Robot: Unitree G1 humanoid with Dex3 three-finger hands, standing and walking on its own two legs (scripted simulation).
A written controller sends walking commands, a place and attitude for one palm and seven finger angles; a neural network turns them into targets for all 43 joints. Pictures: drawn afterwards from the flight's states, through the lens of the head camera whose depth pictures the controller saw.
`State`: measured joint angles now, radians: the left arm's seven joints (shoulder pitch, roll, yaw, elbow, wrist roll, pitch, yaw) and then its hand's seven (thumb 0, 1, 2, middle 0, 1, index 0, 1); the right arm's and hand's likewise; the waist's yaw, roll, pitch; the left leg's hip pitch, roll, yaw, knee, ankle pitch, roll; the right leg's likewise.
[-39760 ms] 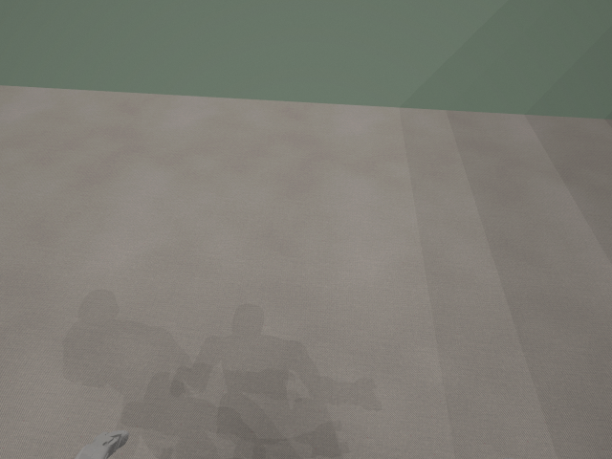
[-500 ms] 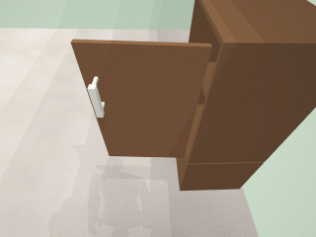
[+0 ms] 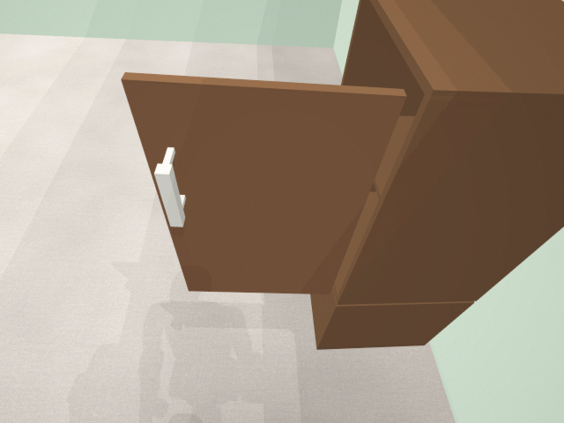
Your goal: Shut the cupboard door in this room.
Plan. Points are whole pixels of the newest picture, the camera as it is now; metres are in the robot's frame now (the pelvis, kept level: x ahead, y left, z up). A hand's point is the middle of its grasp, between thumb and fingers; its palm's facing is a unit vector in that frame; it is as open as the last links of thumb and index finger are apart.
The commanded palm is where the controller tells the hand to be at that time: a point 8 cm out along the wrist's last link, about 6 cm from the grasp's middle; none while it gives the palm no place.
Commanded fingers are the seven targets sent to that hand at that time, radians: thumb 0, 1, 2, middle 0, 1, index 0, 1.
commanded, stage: come to a stop and stand still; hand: left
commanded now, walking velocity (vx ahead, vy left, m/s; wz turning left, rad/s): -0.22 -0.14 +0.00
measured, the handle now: (173, 188) +0.44 +0.21 +0.06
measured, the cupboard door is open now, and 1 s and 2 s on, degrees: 87 87 87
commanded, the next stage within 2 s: look again from close up in 1.16 s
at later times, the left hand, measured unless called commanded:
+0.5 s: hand out of the picture +0.07 +0.18 -0.16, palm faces +0.02 -0.97 -0.24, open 7.4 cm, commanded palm none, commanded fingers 0.00 0.90 0.90 -0.20 -0.30 -0.20 -0.30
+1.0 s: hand out of the picture -0.06 +0.24 -0.16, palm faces +0.02 -0.96 -0.27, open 7.4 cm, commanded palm none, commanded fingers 0.00 0.90 0.90 -0.20 -0.30 -0.20 -0.30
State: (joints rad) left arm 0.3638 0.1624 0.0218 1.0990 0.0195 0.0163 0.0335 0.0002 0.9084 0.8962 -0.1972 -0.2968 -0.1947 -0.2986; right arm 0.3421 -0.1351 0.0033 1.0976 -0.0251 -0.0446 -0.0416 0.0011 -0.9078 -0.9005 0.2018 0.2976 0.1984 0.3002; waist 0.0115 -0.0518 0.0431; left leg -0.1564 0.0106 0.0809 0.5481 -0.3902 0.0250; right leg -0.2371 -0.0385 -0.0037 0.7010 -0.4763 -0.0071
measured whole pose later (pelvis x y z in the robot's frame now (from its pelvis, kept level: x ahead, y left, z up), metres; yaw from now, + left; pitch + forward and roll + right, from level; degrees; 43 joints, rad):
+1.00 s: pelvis -0.07 +0.03 +0.01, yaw +1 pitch -1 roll +0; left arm 0.30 0.24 0.01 0.99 0.02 0.02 0.03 0.00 0.91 0.90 -0.20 -0.30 -0.20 -0.30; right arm 0.23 -0.21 -0.02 1.02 -0.03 0.02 0.00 0.00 -0.90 -0.90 0.20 0.30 0.20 0.30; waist 0.01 0.00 0.05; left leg -0.26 -0.03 0.06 0.51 -0.23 0.06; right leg -0.28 -0.07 -0.05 0.48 -0.18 0.03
